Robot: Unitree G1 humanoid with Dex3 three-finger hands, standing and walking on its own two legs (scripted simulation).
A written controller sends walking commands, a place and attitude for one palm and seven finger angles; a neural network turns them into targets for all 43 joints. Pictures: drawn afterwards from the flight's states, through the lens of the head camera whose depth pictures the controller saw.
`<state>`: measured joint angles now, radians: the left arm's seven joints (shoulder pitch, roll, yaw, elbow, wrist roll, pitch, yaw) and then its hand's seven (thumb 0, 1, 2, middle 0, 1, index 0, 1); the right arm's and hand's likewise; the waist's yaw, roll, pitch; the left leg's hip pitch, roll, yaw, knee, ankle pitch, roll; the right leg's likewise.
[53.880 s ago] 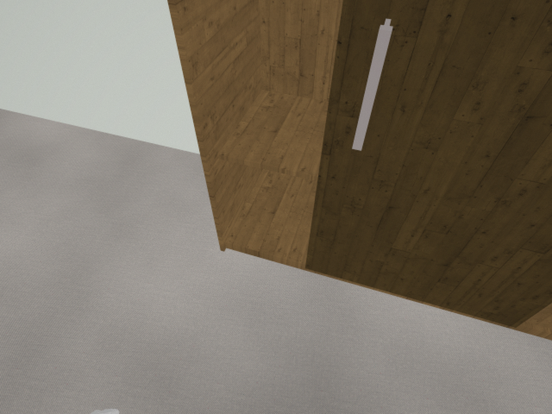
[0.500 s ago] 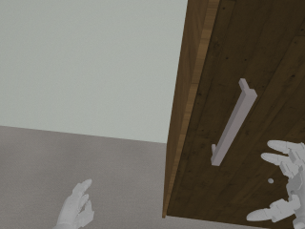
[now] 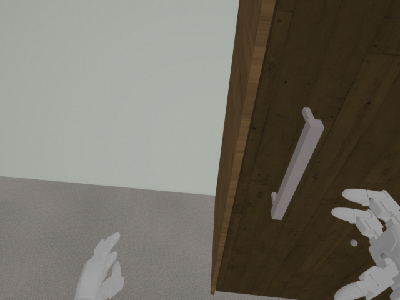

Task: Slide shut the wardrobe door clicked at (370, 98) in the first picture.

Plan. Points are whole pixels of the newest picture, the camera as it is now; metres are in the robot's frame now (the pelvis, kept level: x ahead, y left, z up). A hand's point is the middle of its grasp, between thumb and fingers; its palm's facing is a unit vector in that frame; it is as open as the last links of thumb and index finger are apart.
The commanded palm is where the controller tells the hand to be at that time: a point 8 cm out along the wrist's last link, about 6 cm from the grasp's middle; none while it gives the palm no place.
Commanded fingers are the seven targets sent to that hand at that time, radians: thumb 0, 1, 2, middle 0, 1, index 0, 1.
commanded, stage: draw the hand back to the body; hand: right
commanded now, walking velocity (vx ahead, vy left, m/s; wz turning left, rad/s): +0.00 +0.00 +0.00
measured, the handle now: (290, 169) +0.34 -0.19 +0.13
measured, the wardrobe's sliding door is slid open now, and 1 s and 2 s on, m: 0.00 0.00 0.00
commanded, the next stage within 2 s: step back with the hand held close in 1.36 s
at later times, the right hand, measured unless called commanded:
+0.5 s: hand (369, 230) +0.19 -0.25 +0.15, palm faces +0.38 +0.86 -0.35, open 13.4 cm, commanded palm +0.14 -0.29 +0.17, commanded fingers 0.00 -0.07 -0.50 0.23 0.79 0.23 0.79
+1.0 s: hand (362, 194) +0.24 -0.25 +0.18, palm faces +0.40 +0.84 -0.38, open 8.6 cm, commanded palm +0.19 -0.29 +0.20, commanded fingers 0.00 -0.90 -0.90 0.20 0.30 0.20 0.30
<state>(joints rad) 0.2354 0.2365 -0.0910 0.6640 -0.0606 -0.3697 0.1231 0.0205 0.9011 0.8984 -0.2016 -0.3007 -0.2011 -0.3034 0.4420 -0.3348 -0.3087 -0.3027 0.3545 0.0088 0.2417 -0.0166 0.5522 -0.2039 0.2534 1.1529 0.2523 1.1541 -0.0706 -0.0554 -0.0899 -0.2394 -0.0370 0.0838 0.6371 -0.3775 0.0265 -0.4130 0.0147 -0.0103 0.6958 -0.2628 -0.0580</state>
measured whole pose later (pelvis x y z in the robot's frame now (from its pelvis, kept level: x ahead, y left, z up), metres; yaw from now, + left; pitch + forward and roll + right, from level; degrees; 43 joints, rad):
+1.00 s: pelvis +0.04 +0.00 +0.02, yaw +3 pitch -4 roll +1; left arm 0.20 0.24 -0.03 0.64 0.00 -0.13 0.06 0.02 0.90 0.90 -0.20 -0.30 -0.20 -0.30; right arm 0.45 -0.37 -0.33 -0.40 0.08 -0.08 -0.09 0.00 -0.62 -0.77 0.22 0.46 0.22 0.47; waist -0.07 -0.04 -0.01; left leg -0.03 -0.03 0.02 0.42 -0.32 0.02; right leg -0.18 0.03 -0.07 0.47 -0.22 -0.06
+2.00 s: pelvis -0.02 -0.03 +0.01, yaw +4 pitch +0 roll +2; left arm 0.22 0.22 -0.02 0.55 -0.01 -0.05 0.08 0.02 0.90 0.90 -0.20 -0.30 -0.20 -0.30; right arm 0.53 -0.45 -0.45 -0.50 0.04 -0.19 -0.12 0.01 -0.89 -0.90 0.21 0.30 0.21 0.31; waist -0.02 -0.02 0.03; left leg -0.26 -0.02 0.00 0.54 -0.28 -0.02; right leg -0.38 0.02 -0.10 0.54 -0.17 -0.10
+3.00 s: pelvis -0.20 -0.18 +0.01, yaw +8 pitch -1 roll +4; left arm 0.28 0.18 -0.01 0.61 0.01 -0.12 0.03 0.02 0.90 0.90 -0.20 -0.30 -0.20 -0.30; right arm 0.60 -0.56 -0.50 -0.70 0.06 -0.18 -0.14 0.01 -0.89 -0.90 0.21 0.30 0.21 0.31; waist -0.04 0.07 0.01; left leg -0.13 -0.04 0.12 0.47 -0.36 0.15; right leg -0.52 0.10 -0.01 0.61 -0.28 0.08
